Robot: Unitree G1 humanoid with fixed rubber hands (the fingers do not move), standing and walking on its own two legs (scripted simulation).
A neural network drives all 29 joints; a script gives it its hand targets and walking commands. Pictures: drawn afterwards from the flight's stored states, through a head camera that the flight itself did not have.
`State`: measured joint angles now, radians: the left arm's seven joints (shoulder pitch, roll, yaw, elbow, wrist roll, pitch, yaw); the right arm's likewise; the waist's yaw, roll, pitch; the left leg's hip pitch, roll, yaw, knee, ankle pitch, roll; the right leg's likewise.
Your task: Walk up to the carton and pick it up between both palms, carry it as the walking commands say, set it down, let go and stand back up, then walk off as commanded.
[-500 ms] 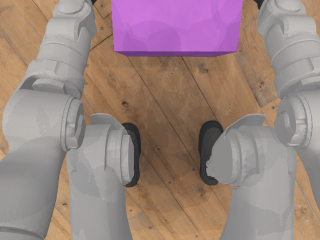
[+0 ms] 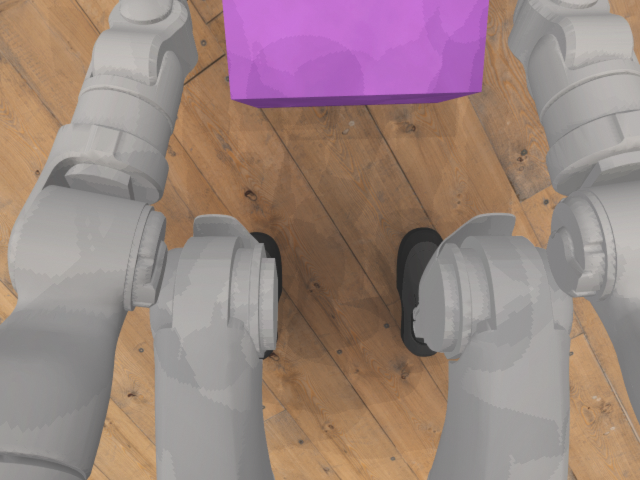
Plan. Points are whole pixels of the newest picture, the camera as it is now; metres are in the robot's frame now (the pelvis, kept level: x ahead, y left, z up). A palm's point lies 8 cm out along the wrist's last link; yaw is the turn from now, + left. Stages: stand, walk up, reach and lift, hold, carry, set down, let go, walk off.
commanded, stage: reach and lift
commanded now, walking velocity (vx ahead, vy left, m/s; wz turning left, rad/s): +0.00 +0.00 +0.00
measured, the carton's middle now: (350, 21) +0.52 -0.01 -0.26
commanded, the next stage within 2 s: none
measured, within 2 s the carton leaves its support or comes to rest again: neither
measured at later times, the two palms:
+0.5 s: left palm out of the picture +0.54 +0.15 -0.13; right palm out of the picture +0.54 -0.16 -0.12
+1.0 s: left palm out of the picture +0.52 +0.15 -0.07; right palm out of the picture +0.51 -0.16 -0.06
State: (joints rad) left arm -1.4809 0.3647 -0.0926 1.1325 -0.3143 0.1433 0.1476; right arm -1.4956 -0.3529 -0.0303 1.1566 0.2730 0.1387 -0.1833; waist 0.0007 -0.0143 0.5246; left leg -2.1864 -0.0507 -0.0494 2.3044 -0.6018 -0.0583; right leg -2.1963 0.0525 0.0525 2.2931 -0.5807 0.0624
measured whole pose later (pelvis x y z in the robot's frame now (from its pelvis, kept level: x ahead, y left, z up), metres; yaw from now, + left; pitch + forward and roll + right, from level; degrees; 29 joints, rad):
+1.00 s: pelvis -0.03 +0.01 +0.06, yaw +0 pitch +24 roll +0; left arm -1.40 0.26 0.09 0.80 -0.14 0.36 0.33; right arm -1.38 -0.24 -0.28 0.80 0.10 0.33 -0.27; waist -0.02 -0.02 0.52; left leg -2.00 -0.09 -0.05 2.09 -0.51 -0.06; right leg -2.00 0.08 0.08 2.08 -0.51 0.10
